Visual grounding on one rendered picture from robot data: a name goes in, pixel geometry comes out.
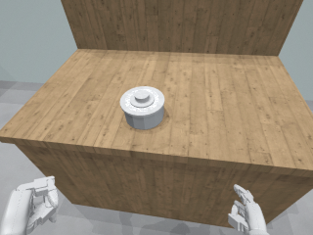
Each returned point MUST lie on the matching left robot hand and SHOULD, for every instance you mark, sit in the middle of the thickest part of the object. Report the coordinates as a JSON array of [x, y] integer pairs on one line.
[[21, 204]]

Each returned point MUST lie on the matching pot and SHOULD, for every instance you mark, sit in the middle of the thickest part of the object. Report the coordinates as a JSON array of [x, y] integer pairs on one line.
[[144, 123]]

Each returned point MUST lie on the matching right robot hand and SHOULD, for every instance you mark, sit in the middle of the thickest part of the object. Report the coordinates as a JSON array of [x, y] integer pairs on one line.
[[248, 216]]

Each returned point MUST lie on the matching table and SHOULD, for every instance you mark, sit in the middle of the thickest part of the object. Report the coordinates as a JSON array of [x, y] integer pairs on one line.
[[232, 115]]

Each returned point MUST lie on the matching lid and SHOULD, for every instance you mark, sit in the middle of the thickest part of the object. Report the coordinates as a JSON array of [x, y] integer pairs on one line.
[[138, 109]]

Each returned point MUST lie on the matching knob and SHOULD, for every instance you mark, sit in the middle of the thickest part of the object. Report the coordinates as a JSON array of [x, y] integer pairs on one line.
[[141, 95]]

